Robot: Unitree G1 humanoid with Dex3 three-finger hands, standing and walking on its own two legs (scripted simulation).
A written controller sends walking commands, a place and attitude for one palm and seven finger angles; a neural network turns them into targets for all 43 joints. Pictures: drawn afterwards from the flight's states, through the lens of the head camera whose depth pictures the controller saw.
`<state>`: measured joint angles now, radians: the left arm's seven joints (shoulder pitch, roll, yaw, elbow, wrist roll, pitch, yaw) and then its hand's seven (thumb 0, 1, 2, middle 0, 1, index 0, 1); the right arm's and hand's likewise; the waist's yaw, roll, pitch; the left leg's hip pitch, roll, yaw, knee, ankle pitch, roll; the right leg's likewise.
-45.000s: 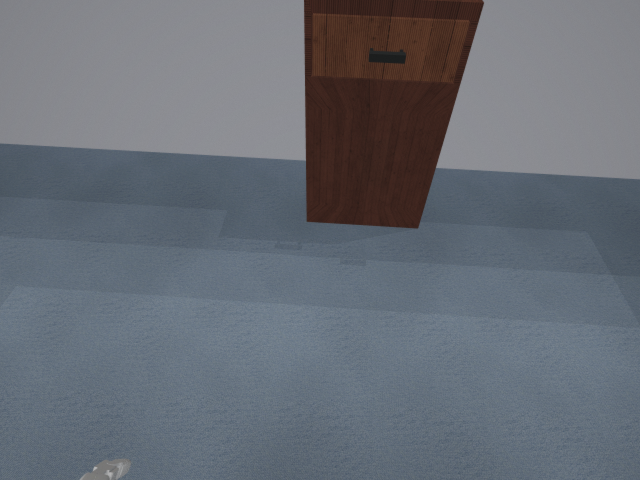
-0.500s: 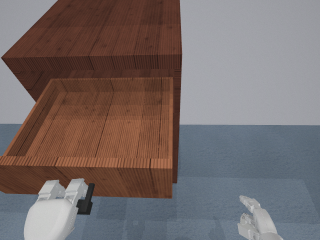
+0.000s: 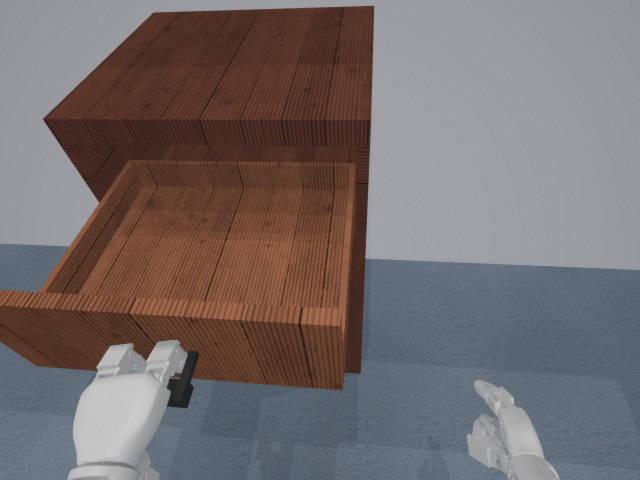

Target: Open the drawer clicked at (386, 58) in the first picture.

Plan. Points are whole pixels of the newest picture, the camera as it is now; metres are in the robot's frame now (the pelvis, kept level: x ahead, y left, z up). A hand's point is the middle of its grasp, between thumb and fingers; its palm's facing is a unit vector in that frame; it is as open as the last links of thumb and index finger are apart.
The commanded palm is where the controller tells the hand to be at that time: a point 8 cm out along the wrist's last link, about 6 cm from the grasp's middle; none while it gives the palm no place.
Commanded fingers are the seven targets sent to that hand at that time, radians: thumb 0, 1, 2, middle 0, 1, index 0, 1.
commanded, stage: lift the hand off the handle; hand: left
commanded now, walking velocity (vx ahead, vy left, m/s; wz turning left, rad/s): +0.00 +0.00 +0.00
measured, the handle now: (150, 373) +0.22 +0.24 +0.03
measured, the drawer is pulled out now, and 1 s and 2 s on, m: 0.30 0.28 0.28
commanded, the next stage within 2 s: draw the hand back to the body in 1.54 s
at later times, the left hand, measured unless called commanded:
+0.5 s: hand (145, 399) +0.19 +0.23 +0.03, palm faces +0.02 -0.11 -0.99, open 13.4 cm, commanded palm +0.17 +0.24 +0.10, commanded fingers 0.00 -0.50 0.30 -0.30 -1.20 -0.30 -1.20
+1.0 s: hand (113, 375) +0.19 +0.24 +0.09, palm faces +0.04 -0.13 -0.99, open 13.1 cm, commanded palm +0.17 +0.24 +0.17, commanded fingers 0.00 -0.50 0.30 -0.30 -1.20 -0.30 -1.20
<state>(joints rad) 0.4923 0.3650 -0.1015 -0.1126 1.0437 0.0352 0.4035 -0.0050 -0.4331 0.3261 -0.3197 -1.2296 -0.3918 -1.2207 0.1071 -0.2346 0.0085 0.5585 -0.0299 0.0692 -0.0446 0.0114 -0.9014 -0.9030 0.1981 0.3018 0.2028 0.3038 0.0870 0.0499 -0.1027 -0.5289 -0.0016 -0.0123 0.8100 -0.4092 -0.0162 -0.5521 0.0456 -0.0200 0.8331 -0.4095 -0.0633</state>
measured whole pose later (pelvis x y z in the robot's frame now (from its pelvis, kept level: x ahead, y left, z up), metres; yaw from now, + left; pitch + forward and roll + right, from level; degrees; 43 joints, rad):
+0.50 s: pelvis +0.00 +0.01 +0.01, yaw +0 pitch +7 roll +1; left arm 0.48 0.38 -0.11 -0.18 1.01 0.05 0.36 -0.01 -0.48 0.30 -0.35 -1.21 -0.40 -1.22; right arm 0.12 -0.21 0.01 0.58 -0.03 0.08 -0.04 0.01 -0.90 -0.90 0.20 0.30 0.20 0.30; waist 0.08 0.06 -0.10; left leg -0.49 -0.01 0.00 0.78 -0.40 0.00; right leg -0.51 0.04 -0.01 0.79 -0.40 -0.05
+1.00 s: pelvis +0.02 +0.03 +0.02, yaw +0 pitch +2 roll +0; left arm 0.51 0.44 -0.12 -0.42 0.96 0.13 0.18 -0.01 -0.49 0.30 -0.32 -1.20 -0.45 -1.24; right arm 0.10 -0.23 0.04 0.54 -0.01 0.10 -0.01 0.01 -0.90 -0.90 0.20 0.30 0.20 0.30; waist 0.13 0.09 -0.07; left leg -0.32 -0.02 -0.01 0.65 -0.37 0.02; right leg -0.33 0.03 -0.01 0.64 -0.35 -0.02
